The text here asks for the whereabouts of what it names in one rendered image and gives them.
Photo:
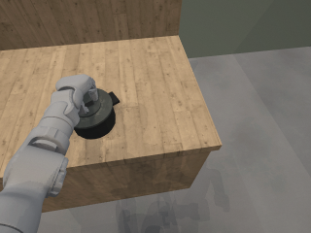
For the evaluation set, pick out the pot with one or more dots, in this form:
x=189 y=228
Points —
x=103 y=128

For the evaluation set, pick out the left robot forearm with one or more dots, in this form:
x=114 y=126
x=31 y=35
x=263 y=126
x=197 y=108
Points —
x=55 y=127

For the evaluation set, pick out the lid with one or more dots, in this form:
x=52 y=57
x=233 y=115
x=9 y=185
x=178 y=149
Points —
x=98 y=112

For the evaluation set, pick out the table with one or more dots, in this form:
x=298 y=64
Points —
x=163 y=130

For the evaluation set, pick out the left robot upper arm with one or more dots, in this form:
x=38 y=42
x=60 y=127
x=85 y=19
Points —
x=36 y=175

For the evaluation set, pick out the knob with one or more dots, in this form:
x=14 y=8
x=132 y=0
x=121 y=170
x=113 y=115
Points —
x=87 y=100

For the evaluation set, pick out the robot left hand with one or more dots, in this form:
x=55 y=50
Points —
x=85 y=84

